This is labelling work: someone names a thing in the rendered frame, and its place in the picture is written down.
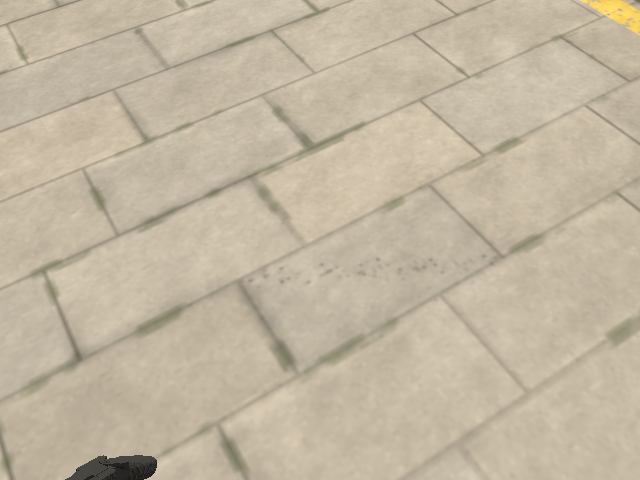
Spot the robot left hand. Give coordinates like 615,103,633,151
65,455,157,480

